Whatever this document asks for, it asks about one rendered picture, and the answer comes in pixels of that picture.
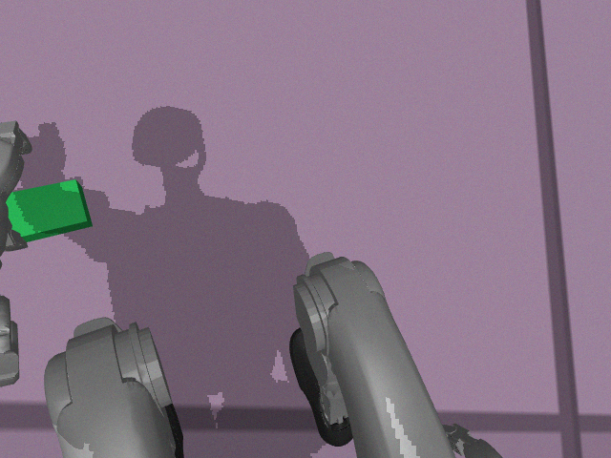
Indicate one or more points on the small box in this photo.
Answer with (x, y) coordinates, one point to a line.
(49, 210)

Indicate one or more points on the right robot hand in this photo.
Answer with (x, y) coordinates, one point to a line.
(463, 443)

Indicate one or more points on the left robot hand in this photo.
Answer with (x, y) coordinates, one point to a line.
(13, 144)

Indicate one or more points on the right robot foot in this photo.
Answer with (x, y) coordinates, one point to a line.
(335, 435)

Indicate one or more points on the left robot arm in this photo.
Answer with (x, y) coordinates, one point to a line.
(9, 354)

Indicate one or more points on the left robot foot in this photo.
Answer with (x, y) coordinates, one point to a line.
(176, 430)

